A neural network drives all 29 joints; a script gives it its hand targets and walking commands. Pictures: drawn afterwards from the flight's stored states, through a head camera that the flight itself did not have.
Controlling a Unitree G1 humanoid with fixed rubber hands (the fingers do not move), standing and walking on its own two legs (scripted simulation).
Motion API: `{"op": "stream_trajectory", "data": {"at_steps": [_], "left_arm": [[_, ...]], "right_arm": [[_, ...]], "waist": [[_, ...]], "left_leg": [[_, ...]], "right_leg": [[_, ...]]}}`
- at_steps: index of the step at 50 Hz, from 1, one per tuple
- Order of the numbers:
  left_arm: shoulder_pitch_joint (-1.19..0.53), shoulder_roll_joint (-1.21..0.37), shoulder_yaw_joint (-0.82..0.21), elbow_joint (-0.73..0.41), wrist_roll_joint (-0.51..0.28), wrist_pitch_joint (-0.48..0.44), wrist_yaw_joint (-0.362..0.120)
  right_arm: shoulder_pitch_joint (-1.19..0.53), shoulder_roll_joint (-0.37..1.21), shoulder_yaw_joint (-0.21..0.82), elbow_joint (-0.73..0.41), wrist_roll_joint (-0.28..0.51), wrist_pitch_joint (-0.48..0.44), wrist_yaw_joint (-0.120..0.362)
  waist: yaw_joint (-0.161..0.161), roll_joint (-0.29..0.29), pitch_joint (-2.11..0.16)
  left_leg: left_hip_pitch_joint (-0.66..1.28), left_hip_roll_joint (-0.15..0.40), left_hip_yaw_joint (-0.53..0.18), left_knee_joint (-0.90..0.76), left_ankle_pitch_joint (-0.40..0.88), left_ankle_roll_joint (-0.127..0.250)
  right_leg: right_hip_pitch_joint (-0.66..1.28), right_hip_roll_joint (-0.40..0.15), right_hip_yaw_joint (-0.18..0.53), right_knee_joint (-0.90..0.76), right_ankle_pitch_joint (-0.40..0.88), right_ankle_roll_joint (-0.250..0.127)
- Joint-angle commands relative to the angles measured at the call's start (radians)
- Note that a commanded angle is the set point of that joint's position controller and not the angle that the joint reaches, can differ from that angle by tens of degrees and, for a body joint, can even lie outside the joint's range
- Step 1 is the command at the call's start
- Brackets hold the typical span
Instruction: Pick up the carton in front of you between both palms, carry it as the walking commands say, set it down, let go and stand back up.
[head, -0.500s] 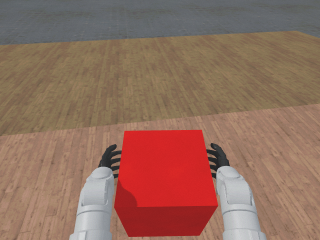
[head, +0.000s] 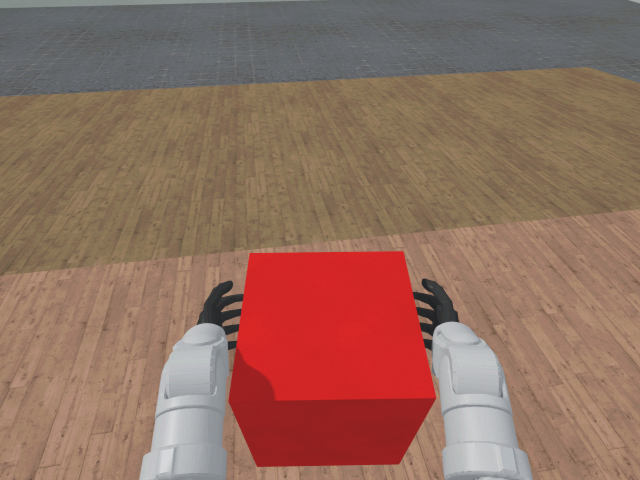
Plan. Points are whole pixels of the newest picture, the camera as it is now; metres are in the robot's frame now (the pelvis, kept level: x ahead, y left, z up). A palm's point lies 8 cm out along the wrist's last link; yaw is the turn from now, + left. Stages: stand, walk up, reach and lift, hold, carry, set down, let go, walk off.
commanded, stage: carry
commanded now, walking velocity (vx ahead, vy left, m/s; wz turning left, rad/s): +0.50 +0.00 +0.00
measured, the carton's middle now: (327, 363) +0.29 +0.00 -0.02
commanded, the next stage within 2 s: none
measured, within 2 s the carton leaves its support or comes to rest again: neither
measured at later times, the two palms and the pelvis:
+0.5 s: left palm (245, 245) +0.44 +0.13 +0.08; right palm (441, 252) +0.43 -0.17 +0.07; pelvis +0.17 -0.02 -0.01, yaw +0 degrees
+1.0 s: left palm (254, 152) +0.75 +0.15 +0.06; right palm (394, 160) +0.72 -0.15 +0.06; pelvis +0.47 +0.03 +0.00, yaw -4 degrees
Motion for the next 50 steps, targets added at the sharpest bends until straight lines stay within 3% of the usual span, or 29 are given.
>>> {"op": "stream_trajectory", "data": {"at_steps": [1, 4, 6, 7, 9, 10, 11, 13, 15, 16, 17, 18, 20, 23, 24, 25, 26, 27, 29, 33, 35, 38, 39, 40, 41, 42, 43, 46, 50], "left_arm": [[-0.57, -0.9, -0.606, -0.092, -0.3, -0.027, -0.221], [-0.565, -0.891, -0.674, -0.17, -0.351, 0.012, -0.206], [-0.564, -0.878, -0.724, -0.222, -0.396, 0.058, -0.196], [-0.57, -0.87, -0.744, -0.248, -0.417, 0.087, -0.191], [-0.555, -0.843, -0.765, -0.277, -0.449, 0.15, -0.18], [-0.541, -0.822, -0.767, -0.287, -0.457, 0.182, -0.171], [-0.527, -0.812, -0.771, -0.314, -0.463, 0.21, -0.16], [-0.523, -0.803, -0.79, -0.392, -0.49, 0.267, -0.142], [-0.48, -0.819, -0.812, -0.462, -0.521, 0.314, -0.134], [-0.486, -0.841, -0.827, -0.498, -0.545, 0.339, -0.139], [-0.497, -0.85, -0.837, -0.52, -0.566, 0.364, -0.147], [-0.497, -0.857, -0.846, -0.531, -0.586, 0.383, -0.157], [-0.478, -0.88, -0.853, -0.547, -0.616, 0.402, -0.171], [-0.369, -0.89, -0.835, -0.575, -0.598, 0.418, -0.165], [-0.329, -0.88, -0.829, -0.591, -0.582, 0.422, -0.159], [-0.312, -0.858, -0.824, -0.596, -0.552, 0.421, -0.147], [-0.348, -0.873, -0.81, -0.595, -0.542, 0.427, -0.138], [-0.366, -0.867, -0.811, -0.625, -0.549, 0.437, -0.132], [-0.378, -0.859, -0.821, -0.659, -0.56, 0.45, -0.123], [-0.368, -0.858, -0.847, -0.667, -0.591, 0.463, -0.141], [-0.355, -0.852, -0.853, -0.663, -0.601, 0.464, -0.157], [-0.334, -0.844, -0.855, -0.661, -0.607, 0.462, -0.171], [-0.335, -0.839, -0.855, -0.666, -0.605, 0.461, -0.175], [-0.356, -0.827, -0.857, -0.669, -0.602, 0.46, -0.179], [-0.385, -0.808, -0.855, -0.664, -0.597, 0.459, -0.183], [-0.401, -0.827, -0.867, -0.67, -0.607, 0.466, -0.183], [-0.402, -0.824, -0.869, -0.645, -0.6, 0.464, -0.183], [-0.393, -0.892, -0.869, -0.62, -0.584, 0.435, -0.181], [-0.292, -0.948, -0.859, -0.567, -0.541, 0.393, -0.163]], "right_arm": [[-0.533, 0.897, 0.591, -0.068, 0.281, -0.01, 0.215], [-0.515, 0.88, 0.652, -0.146, 0.319, 0.029, 0.192], [-0.498, 0.857, 0.696, -0.207, 0.353, 0.077, 0.176], [-0.503, 0.846, 0.717, -0.241, 0.373, 0.106, 0.17], [-0.526, 0.827, 0.758, -0.297, 0.415, 0.172, 0.162], [-0.539, 0.823, 0.777, -0.317, 0.442, 0.208, 0.159], [-0.558, 0.828, 0.801, -0.34, 0.478, 0.24, 0.16], [-0.547, 0.854, 0.841, -0.369, 0.547, 0.29, 0.16], [-0.477, 0.873, 0.846, -0.39, 0.574, 0.329, 0.154], [-0.431, 0.863, 0.829, -0.403, 0.561, 0.344, 0.146], [-0.391, 0.857, 0.815, -0.408, 0.542, 0.361, 0.138], [-0.371, 0.853, 0.81, -0.438, 0.533, 0.378, 0.129], [-0.396, 0.858, 0.824, -0.541, 0.53, 0.405, 0.115], [-0.362, 0.895, 0.85, -0.626, 0.555, 0.434, 0.122], [-0.334, 0.893, 0.855, -0.64, 0.562, 0.441, 0.128], [-0.393, 0.858, 0.868, -0.688, 0.584, 0.453, 0.139], [-0.444, 0.847, 0.883, -0.691, 0.606, 0.468, 0.147], [-0.446, 0.844, 0.887, -0.68, 0.618, 0.475, 0.153], [-0.405, 0.848, 0.872, -0.646, 0.628, 0.48, 0.157], [-0.309, 0.864, 0.841, -0.603, 0.578, 0.474, 0.136], [-0.281, 0.868, 0.829, -0.601, 0.547, 0.47, 0.125], [-0.256, 0.865, 0.824, -0.604, 0.52, 0.463, 0.118], [-0.244, 0.867, 0.824, -0.603, 0.516, 0.461, 0.119], [-0.266, 0.862, 0.826, -0.61, 0.517, 0.459, 0.122], [-0.278, 0.856, 0.824, -0.612, 0.516, 0.461, 0.124], [-0.288, 0.836, 0.817, -0.575, 0.508, 0.455, 0.129], [-0.289, 0.864, 0.828, -0.577, 0.53, 0.454, 0.134], [-0.352, 0.942, 0.869, -0.592, 0.57, 0.431, 0.148], [-0.338, 0.96, 0.9, -0.6, 0.604, 0.413, 0.17]], "waist": [[-0.002, 0.034, -0.163], [-0.001, 0.094, -0.23], [-0.001, 0.124, -0.27], [-0.002, 0.089, -0.251], [0.011, -0.137, -0.205], [0.019, -0.239, -0.177], [0.021, -0.247, -0.139], [0.015, -0.154, -0.194], [0.003, -0.081, -0.319], [-0.014, 0.082, -0.321], [-0.023, 0.261, -0.295], [-0.033, 0.279, -0.244], [-0.039, 0.15, -0.244], [-0.006, 0.121, -0.329], [0.011, 0.025, -0.369], [0.032, -0.248, -0.354], [0.031, -0.335, -0.306], [0.03, -0.211, -0.269], [0.034, -0.059, -0.287], [0.028, -0.103, -0.255], [0.022, -0.131, -0.22], [0.006, -0.176, -0.244], [-0.011, -0.172, -0.294], [-0.03, -0.127, -0.338], [-0.055, -0.019, -0.367], [-0.029, 0.263, -0.391], [-0.028, 0.206, -0.371], [-0.021, 0.009, -0.321], [-0.014, 0.064, -0.329]], "left_leg": [[-0.117, 0.109, -0.053, -0.107, -0.53, 0.035], [-0.095, 0.157, -0.069, -0.101, -0.402, 0.054], [-0.101, 0.176, -0.076, -0.096, -0.427, 0.074], [-0.148, 0.162, -0.043, -0.066, -0.443, 0.066], [-0.329, 0.078, 0.117, 0.183, -0.36, 0.009], [-0.449, 0.038, 0.194, 0.302, -0.28, -0.011], [-0.486, 0.054, 0.208, 0.234, -0.28, -0.002], [-0.302, 0.032, 0.252, 0.05, -0.166, 0.007], [0.048, 0.07, 0.221, -0.039, -0.068, 0.021], [0.189, 0.201, 0.007, -0.107, -0.141, 0.076], [0.325, 0.343, -0.203, -0.104, 0.011, 0.159], [0.367, 0.399, -0.27, -0.099, 0.191, 0.219], [0.378, 0.399, -0.197, -0.073, 0.302, 0.219], [0.092, 0.262, 0.113, 0.032, 0.147, 0.084], [-0.131, 0.201, 0.226, 0.177, 0.121, 0.034], [-0.395, 0.105, 0.317, 0.456, -0.032, -0.019], [-0.647, 0.044, 0.259, 0.56, -0.304, -0.013], [-0.736, 0.087, 0.197, 0.651, -0.356, 0.013], [-0.771, 0.127, 0.176, 0.639, -0.306, 0.031], [-0.671, 0.092, 0.251, 0.408, -0.094, 0.014], [-0.507, 0.054, 0.305, 0.222, 0.025, 0.017], [-0.134, -0.019, 0.406, 0.087, 0.199, 0.039], [0.027, -0.04, 0.429, 0.059, 0.186, 0.047], [0.196, -0.009, 0.398, 0.062, 0.112, 0.045], [0.311, 0.163, 0.158, 0.023, -0.092, 0.055], [0.411, 0.447, -0.403, -0.181, -0.219, 0.204], [0.371, 0.483, -0.472, -0.244, -0.22, 0.262], [0.196, 0.397, -0.183, -0.226, 0.059, 0.197], [0.168, 0.336, 0.012, -0.253, 0.121, 0.162]], "right_leg": [[-0.141, -0.058, -0.018, -0.033, -0.439, -0.017], [-0.15, -0.032, -0.118, 0.092, -0.199, -0.011], [-0.144, -0.024, -0.15, 0.074, -0.198, -0.015], [-0.129, -0.052, -0.115, 0.02, -0.247, -0.025], [-0.031, -0.216, 0.134, -0.162, -0.43, -0.09], [0.05, -0.305, 0.278, -0.23, -0.423, -0.138], [0.061, -0.337, 0.308, -0.226, -0.282, -0.178], [0.026, -0.269, 0.128, -0.127, -0.076, -0.158], [-0.135, -0.172, -0.094, 0.039, -0.079, -0.086], [-0.294, -0.107, -0.196, 0.236, -0.048, -0.042], [-0.53, -0.059, -0.256, 0.361, -0.133, -0.008], [-0.65, -0.054, -0.241, 0.356, -0.311, -0.014], [-0.64, -0.063, -0.225, 0.246, -0.331, -0.024], [-0.128, -0.009, -0.317, -0.058, -0.009, -0.024], [0.186, -0.074, -0.237, -0.098, 0.019, -0.041], [0.329, -0.308, 0.176, -0.182, 0.054, -0.128], [0.465, -0.419, 0.345, -0.161, 0.316, -0.24], [0.476, -0.443, 0.312, -0.125, 0.485, -0.269], [0.489, -0.411, 0.191, -0.116, 0.487, -0.22], [0.417, -0.299, -0.053, -0.161, 0.57, -0.141], [0.281, -0.247, -0.166, -0.179, 0.573, -0.123], [0.115, -0.225, -0.284, -0.049, 0.791, -0.074], [0.065, -0.207, -0.326, 0.073, 0.788, -0.05], [-0.031, -0.18, -0.333, 0.237, 0.642, -0.035], [-0.17, -0.145, -0.322, 0.471, 0.357, -0.021], [-0.433, 0.007, -0.268, 0.733, -0.168, 0.009], [-0.504, -0.041, -0.129, 0.869, -0.217, -0.022], [-0.497, -0.154, -0.104, 0.798, -0.085, -0.056], [-0.466, -0.14, -0.168, 0.568, -0.018, -0.034]]}}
